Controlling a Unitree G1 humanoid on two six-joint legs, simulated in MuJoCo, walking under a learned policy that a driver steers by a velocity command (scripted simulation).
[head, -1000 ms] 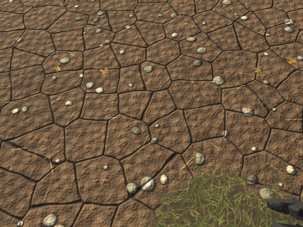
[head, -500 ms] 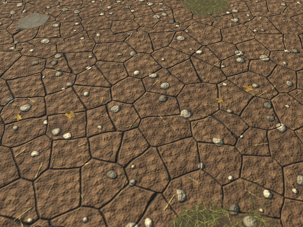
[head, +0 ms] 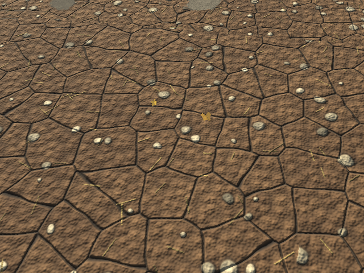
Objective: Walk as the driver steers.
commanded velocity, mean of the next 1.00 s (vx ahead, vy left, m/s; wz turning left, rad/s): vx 0.04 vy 0.00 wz -0.41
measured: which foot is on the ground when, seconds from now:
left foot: up 0.00-0.16, down 0.18-0.66, up 0.68-1.00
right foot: down 0.00-0.18, up 0.20-0.64, down 0.66-1.00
